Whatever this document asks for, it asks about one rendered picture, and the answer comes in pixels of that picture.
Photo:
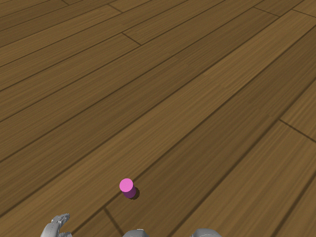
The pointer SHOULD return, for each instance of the left robot hand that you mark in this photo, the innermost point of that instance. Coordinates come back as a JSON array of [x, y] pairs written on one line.
[[52, 229]]

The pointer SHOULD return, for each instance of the can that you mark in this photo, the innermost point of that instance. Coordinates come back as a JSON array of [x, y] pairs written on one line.
[[127, 187]]

